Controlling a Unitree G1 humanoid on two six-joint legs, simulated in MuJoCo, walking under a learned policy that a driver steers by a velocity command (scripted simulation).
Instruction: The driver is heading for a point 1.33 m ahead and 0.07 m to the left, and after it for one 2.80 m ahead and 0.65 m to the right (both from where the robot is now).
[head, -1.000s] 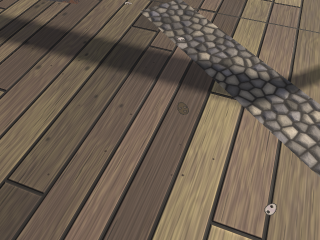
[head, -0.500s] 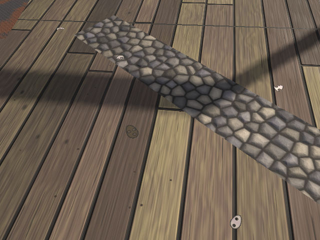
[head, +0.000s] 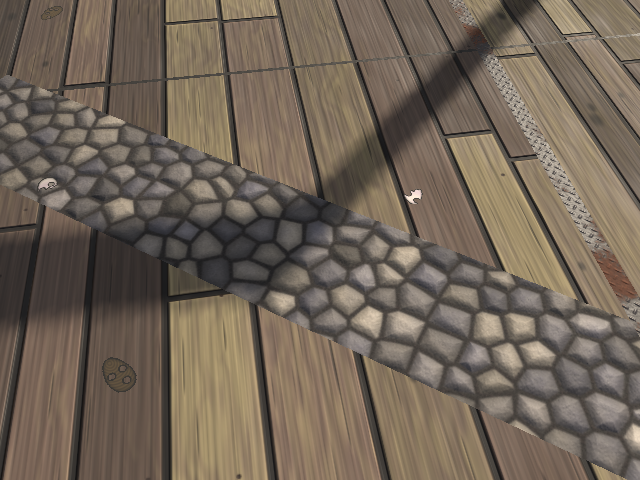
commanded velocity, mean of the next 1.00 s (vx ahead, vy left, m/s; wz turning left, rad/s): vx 0.50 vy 0.00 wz -0.16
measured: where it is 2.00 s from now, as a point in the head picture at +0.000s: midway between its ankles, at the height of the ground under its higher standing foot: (378, 250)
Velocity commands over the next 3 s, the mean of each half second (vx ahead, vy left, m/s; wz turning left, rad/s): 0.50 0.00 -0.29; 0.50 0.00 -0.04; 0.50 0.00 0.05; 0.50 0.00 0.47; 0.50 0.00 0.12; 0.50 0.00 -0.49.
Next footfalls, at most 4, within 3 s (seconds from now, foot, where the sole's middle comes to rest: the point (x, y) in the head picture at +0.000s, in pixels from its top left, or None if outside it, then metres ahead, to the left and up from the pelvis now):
0.36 right None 0.34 -0.18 -0.77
0.90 left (326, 383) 0.68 0.02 -0.77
1.46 right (433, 280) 0.96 -0.25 -0.77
2.02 left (325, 202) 1.22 0.02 -0.77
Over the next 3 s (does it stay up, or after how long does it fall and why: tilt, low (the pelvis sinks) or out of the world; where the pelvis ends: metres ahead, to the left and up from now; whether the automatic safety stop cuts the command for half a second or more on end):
stays up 1.64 0.01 0.00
